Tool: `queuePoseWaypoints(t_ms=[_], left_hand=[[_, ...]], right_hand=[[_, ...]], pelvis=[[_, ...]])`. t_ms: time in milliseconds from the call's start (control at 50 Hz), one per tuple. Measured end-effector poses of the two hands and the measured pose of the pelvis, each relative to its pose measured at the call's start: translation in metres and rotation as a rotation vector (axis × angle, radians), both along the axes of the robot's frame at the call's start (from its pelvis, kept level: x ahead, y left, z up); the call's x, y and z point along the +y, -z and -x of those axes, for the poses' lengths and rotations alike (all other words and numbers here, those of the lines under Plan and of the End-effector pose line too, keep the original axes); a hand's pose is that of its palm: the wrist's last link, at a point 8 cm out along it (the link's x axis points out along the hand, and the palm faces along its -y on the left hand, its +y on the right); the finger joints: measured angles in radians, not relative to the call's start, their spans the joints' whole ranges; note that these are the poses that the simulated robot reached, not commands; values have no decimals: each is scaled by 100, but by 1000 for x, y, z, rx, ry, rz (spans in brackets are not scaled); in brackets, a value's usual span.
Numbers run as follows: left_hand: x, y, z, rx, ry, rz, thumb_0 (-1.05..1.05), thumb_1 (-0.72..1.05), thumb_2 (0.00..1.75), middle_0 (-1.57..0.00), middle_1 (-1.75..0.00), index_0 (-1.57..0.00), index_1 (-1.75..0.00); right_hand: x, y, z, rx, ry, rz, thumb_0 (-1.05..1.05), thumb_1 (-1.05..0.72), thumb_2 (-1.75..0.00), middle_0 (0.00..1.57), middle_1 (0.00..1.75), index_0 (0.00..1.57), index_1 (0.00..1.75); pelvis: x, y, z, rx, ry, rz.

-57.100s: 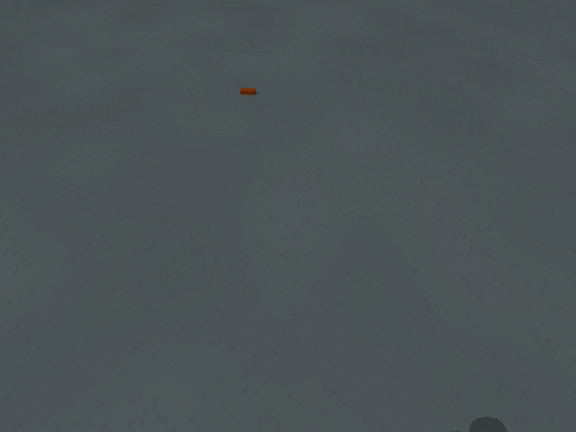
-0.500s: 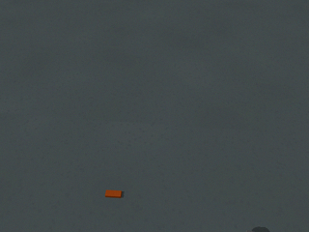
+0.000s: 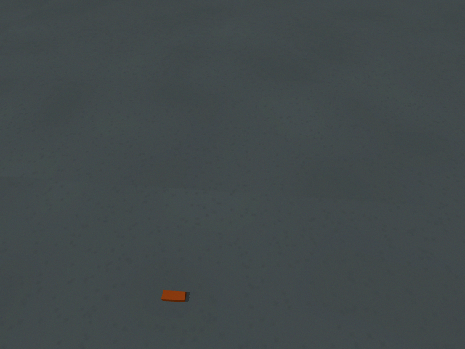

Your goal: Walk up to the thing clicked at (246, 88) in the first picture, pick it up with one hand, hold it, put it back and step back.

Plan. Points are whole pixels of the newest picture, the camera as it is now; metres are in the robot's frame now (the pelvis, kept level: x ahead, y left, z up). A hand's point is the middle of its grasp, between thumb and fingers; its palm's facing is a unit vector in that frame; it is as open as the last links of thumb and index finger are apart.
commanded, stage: stand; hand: left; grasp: from above
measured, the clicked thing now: (174, 296) +0.45 +0.26 -0.76
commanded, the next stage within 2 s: step back in 1.58 s
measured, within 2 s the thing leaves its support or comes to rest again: neither
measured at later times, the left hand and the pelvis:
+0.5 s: hand out of the picture +0.08 +0.24 -0.16, palm faces +0.01 -0.94 -0.34, open 7.3 cm; pelvis +0.01 +0.00 +0.00, yaw +0 degrees
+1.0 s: hand out of the picture +0.09 +0.24 -0.16, palm faces +0.01 -0.94 -0.34, open 7.4 cm; pelvis +0.02 -0.01 +0.00, yaw +0 degrees
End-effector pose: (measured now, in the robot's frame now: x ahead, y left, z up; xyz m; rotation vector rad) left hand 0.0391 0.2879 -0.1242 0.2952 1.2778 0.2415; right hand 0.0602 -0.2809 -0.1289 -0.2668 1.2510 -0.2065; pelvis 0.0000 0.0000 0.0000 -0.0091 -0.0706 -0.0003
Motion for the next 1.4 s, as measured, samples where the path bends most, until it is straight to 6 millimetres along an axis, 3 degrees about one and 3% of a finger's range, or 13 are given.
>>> queuePoseWaypoints(t_ms=[240,680,880,1400], left_hand=[[-4,-1,-21,-18,3,11,0,91,90,-20,-30,-20,-30],[-3,-5,-39,-21,3,9,0,91,90,-20,-30,-20,-30],[-3,-5,-40,-26,8,11,0,91,90,-20,-30,-20,-30],[-2,-6,-36,-23,16,10,0,91,90,-20,-30,-20,-30]], right_hand=[[-7,-3,1,28,-2,14,1,-91,-90,20,30,21,30],[-10,-6,-26,2,-24,18,1,-91,-90,20,30,21,30],[-12,-8,-31,-8,-26,21,1,-91,-90,20,30,21,30],[-16,-8,-20,15,-26,20,1,-91,-90,20,30,21,30]], pelvis=[[-4,-2,-7,5,1,-2],[-5,-4,-18,20,1,-4],[-6,-4,-19,21,-1,-4],[-8,-4,-18,26,-6,-5]])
